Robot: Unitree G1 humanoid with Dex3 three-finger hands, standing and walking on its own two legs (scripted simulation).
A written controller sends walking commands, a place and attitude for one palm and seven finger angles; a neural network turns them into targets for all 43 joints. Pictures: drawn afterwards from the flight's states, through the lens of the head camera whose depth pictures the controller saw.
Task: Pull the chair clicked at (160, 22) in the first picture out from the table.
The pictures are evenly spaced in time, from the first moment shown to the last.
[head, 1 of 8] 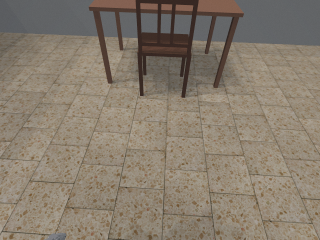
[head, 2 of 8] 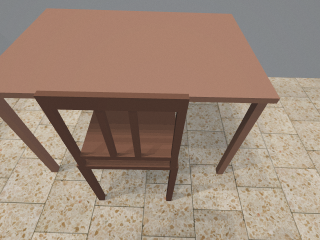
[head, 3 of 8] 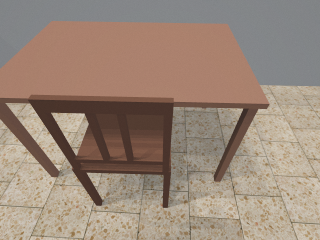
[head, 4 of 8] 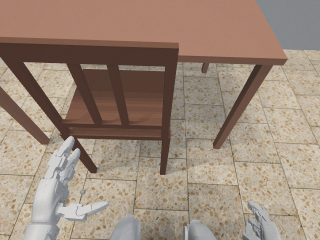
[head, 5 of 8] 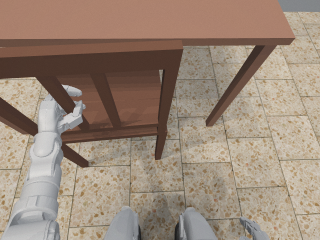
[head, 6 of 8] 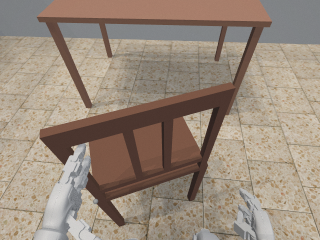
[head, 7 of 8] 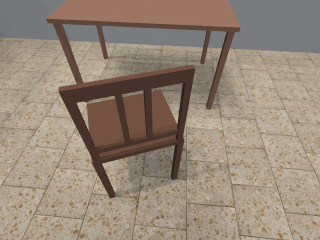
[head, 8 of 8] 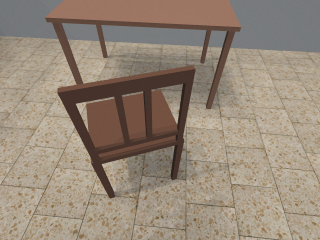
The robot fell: no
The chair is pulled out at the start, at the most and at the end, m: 0.00 0.59 0.59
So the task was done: yes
